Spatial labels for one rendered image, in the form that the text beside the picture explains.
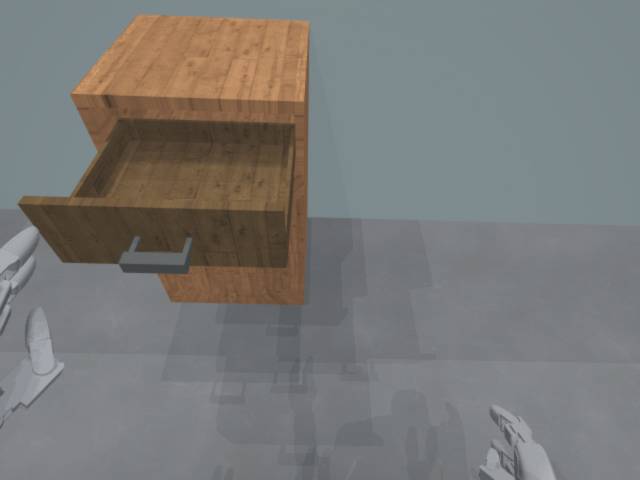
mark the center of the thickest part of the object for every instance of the handle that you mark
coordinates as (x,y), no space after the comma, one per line
(155,262)

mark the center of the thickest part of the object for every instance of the robot right hand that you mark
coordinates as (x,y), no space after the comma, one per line
(529,460)

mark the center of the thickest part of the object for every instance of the cabinet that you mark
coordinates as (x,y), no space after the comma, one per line
(212,69)

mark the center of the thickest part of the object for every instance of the robot left hand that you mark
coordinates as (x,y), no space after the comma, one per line
(23,385)

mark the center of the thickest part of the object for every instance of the drawer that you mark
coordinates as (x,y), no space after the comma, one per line
(228,185)

